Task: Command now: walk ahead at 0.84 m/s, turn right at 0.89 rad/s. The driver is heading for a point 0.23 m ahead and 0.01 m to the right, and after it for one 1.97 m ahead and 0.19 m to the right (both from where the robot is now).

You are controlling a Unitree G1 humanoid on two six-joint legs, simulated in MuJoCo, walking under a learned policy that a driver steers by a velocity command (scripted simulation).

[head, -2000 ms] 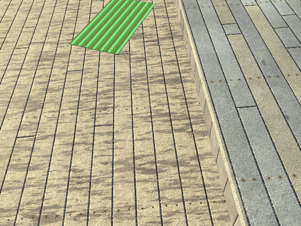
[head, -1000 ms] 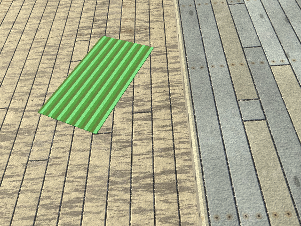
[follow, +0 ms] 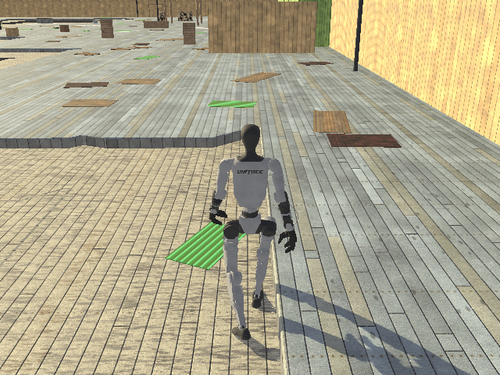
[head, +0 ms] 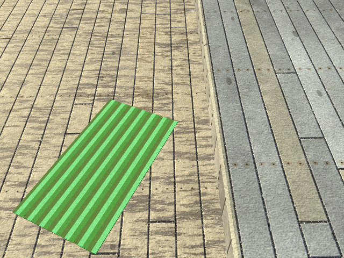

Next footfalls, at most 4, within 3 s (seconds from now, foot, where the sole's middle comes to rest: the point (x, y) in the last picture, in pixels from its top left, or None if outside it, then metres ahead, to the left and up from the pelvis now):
0.42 left None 0.49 0.03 -0.74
0.74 right None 0.35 -0.04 -0.74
1.10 left None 0.36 0.24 -0.74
1.56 right None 0.34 0.03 -0.74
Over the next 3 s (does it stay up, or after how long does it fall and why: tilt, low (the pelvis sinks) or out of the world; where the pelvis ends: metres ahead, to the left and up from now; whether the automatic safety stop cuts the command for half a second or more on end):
stays up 0.69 0.21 0.04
